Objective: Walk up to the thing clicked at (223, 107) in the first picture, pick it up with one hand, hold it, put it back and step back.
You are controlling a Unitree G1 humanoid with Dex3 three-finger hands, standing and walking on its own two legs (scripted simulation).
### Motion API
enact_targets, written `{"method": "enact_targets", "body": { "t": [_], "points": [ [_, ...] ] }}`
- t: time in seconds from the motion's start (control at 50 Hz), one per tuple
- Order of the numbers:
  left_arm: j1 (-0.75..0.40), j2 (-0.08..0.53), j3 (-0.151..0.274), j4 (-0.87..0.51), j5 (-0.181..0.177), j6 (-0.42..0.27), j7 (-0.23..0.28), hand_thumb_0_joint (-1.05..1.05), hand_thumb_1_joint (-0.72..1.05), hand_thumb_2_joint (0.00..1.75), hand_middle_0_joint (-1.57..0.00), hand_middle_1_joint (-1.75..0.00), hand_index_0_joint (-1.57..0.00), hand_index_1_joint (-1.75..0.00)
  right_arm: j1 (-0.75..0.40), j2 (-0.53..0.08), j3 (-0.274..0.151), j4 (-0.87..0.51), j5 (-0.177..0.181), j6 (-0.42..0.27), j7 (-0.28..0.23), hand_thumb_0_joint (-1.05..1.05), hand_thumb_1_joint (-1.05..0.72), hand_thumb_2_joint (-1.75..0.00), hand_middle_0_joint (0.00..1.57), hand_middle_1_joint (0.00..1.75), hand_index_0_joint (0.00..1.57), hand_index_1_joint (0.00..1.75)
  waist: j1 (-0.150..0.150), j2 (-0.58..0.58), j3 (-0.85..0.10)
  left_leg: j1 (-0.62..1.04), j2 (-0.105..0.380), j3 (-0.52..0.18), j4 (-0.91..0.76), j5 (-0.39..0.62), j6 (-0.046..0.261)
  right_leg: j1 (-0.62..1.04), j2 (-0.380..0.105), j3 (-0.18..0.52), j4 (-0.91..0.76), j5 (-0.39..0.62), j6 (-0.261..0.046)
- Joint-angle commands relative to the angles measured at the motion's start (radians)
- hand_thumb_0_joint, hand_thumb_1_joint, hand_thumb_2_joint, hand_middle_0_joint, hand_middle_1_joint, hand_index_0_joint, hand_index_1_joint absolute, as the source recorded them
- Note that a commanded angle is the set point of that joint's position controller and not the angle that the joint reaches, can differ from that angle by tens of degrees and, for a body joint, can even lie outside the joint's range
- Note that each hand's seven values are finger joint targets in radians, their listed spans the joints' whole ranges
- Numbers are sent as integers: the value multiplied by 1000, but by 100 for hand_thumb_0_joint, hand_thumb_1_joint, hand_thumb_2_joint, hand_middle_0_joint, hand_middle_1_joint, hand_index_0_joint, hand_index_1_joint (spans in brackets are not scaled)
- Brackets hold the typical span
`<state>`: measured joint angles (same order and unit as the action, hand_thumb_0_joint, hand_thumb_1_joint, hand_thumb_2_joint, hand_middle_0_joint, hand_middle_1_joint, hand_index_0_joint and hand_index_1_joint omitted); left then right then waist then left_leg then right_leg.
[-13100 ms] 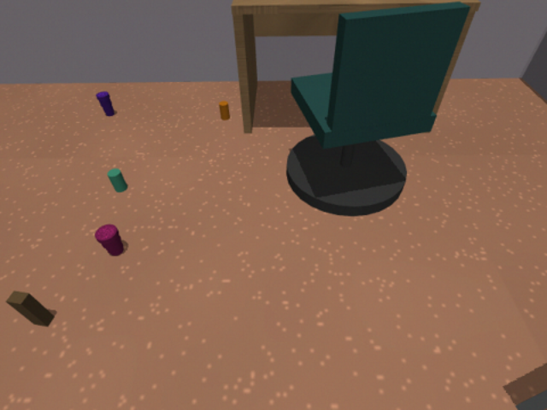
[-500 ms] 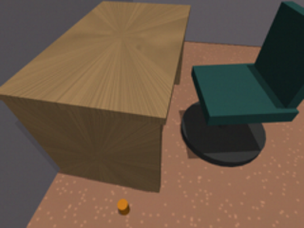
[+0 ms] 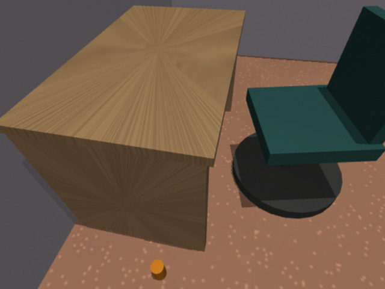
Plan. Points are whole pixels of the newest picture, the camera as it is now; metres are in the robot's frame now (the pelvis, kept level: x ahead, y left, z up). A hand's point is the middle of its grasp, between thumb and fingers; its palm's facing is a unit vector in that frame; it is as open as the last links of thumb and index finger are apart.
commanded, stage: stand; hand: left
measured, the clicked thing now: (158, 270) +0.38 +0.21 -0.73
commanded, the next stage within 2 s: walk up in 0.44 s
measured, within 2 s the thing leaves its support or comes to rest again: neither
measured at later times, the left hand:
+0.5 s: hand out of the picture +0.07 +0.26 -0.16, palm faces -0.01 -0.94 -0.35, open 7.4 cm
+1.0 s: hand out of the picture +0.01 +0.30 -0.18, palm faces -0.07 -0.93 -0.35, open 7.4 cm
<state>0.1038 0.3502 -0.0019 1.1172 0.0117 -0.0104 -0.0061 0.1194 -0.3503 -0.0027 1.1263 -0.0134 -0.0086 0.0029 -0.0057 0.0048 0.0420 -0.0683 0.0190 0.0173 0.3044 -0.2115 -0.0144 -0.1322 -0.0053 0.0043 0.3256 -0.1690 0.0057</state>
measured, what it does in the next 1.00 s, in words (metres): walks backwards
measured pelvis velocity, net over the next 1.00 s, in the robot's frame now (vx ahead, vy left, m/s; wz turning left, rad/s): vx -0.12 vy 0.04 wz -0.02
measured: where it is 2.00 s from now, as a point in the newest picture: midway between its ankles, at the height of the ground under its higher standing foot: outside the picture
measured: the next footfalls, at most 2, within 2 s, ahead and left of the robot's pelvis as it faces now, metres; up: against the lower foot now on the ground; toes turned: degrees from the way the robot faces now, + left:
right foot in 1.20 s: -0.18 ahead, -0.11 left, +0.00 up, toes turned +0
left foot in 1.56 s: -0.27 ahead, +0.13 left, +0.00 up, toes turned -2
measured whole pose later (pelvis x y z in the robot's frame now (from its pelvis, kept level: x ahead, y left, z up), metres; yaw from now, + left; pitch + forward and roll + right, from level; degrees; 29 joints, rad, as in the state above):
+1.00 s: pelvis -0.12 +0.04 -0.02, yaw -1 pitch -1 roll -1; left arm 0.05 0.40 0.06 0.88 0.02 0.08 0.02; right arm 0.18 -0.35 -0.06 0.92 -0.04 0.05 -0.01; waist -0.03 -0.05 0.20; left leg -0.32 0.01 0.00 0.63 -0.30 0.03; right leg -0.50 0.14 0.15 1.21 -0.52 0.00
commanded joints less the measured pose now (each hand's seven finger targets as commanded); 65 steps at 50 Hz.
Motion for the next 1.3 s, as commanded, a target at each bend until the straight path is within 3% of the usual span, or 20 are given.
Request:
{"method": "enact_targets", "body": {
  "t": [0.0,0.36,0.4,0.42,0.5,0.6,0.68,0.74,0.76,0.78,0.8,0.88,0.92,1.06,1.12,1.18,1.2,1.22,1.24,1.28],
  "points": [
    [-31,218,40,-55,-2,-26,16,0,90,90,-20,-30,-20,-30,-23,-211,-35,-55,3,-23,-12,0,-90,-90,20,30,20,30,2,-11,-89,-1,126,-83,-33,240,29,71,-131,92,-20,277,-24],
    [-29,219,37,-52,-3,-24,17,0,90,90,-20,-30,-20,-30,-38,-217,-37,-62,5,-22,-11,0,-90,-90,20,30,20,30,5,5,-73,-2,121,-89,-48,180,30,50,-127,87,-36,198,-25],
    [-25,216,36,-53,0,-25,18,0,90,90,-20,-30,-20,-30,-39,-217,-38,-63,5,-22,-10,0,-90,-90,20,30,20,30,7,-7,-83,2,124,-89,-44,202,33,59,-128,82,-32,220,-25],
    [-42,277,79,-76,-24,-8,22,0,90,90,-20,-30,-20,-30,-72,-259,-60,-76,17,-1,-10,0,-90,-90,20,30,20,30,17,-23,55,-69,104,-98,52,356,48,-40,-119,90,49,416,-29],
    [-14,259,84,-123,-26,8,29,0,90,90,-20,-30,-20,-30,-30,-246,-74,-113,29,17,-11,0,-90,-90,20,30,20,30,5,-18,-105,-20,105,-70,147,442,68,0,-120,66,123,462,-67],
    [-47,288,94,-191,-16,33,25,0,90,90,-20,-30,-20,-30,-17,-242,-91,-162,24,43,-10,0,-90,-90,20,30,20,30,2,-62,-155,-49,37,-40,316,211,82,-89,-211,176,130,352,-154],
    [-119,331,110,-255,16,45,24,0,90,90,-20,-30,-20,-30,73,-218,-105,-184,11,64,1,0,-90,-90,20,30,20,30,-13,-236,-87,-89,-54,-54,588,-328,68,-274,-362,314,48,249,-267],
    [-190,308,106,-307,20,50,24,0,90,90,-20,-30,-20,-30,164,-229,-119,-186,18,57,8,0,-90,-90,20,30,20,30,-68,-213,-84,-68,-6,-88,448,-217,89,-312,-281,229,189,162,-191],
    [-177,268,97,-313,12,55,25,0,90,90,-20,-30,-20,-30,152,-254,-125,-192,11,48,5,0,-90,-90,20,30,20,30,-65,-63,-79,-128,68,-152,237,-5,105,-272,-152,141,345,66,-128],
    [-151,213,87,-323,3,58,31,0,90,90,-20,-30,-20,-30,106,-329,-142,-216,-6,39,1,0,-90,-90,20,30,20,30,-52,178,-41,-157,218,-384,49,259,137,-333,50,71,545,-143,-51],
    [-110,206,94,-320,7,66,40,0,90,90,-20,-30,-20,-30,77,-375,-150,-245,-24,30,-5,0,-90,-90,20,30,20,30,-30,205,-52,-149,306,-493,28,409,181,-370,119,143,680,-427,-34],
    [-26,244,107,-283,7,76,48,0,90,90,-20,-30,-20,-30,-38,-344,-141,-308,-24,20,-25,0,-90,-90,20,30,20,30,8,192,-60,-185,332,-407,107,483,279,-354,107,212,950,-416,-21],
    [9,248,114,-287,1,76,41,0,90,90,-20,-30,-20,-30,-52,-294,-127,-323,-28,13,-36,0,-90,-90,20,30,20,30,36,141,-51,-114,242,-284,169,493,243,-401,111,211,964,-347,-13],
    [-15,206,117,-364,12,52,29,0,90,90,-20,-30,-20,-30,109,-291,-129,-313,-10,19,-54,0,-90,-90,20,30,20,30,-45,128,-130,163,247,-270,255,575,251,-378,58,127,565,-362,33],
    [54,200,123,-337,9,48,24,0,90,90,-20,-30,-20,-30,66,-307,-126,-332,-10,31,-46,0,-90,-90,20,30,20,30,-24,188,-148,46,220,-226,269,480,220,-208,37,45,334,-294,10],
    [171,210,133,-280,22,41,23,0,90,90,-20,-30,-20,-30,-7,-291,-118,-353,5,45,-34,0,-90,-90,20,30,20,30,42,139,-161,-149,183,-185,333,257,147,6,11,33,86,2,-30],
    [157,273,152,-294,33,38,21,0,90,90,-20,-30,-20,-30,-12,-260,-108,-366,11,43,-31,0,-90,-90,20,30,20,30,39,6,-139,-310,93,-152,408,104,87,41,-99,223,110,77,-85],
    [101,359,168,-320,22,44,14,0,90,90,-20,-30,-20,-30,-47,-219,-102,-378,19,42,-39,0,-90,-90,20,30,20,30,56,-237,-74,-374,-99,-51,598,-253,30,-109,-281,441,24,89,-236],
    [28,403,173,-362,32,42,16,0,90,90,-20,-30,-20,-30,-18,-245,-117,-360,16,51,-51,0,-90,-90,20,30,20,30,58,-299,-21,-315,-86,-118,835,-455,11,-297,-410,570,-22,113,-334],
    [-33,314,152,-391,25,39,20,0,90,90,-20,-30,-20,-30,43,-273,-113,-319,18,54,-39,0,-90,-90,20,30,20,30,11,-169,53,-296,-94,-188,914,-370,21,-347,-315,399,-2,117,-267]
  ]
}}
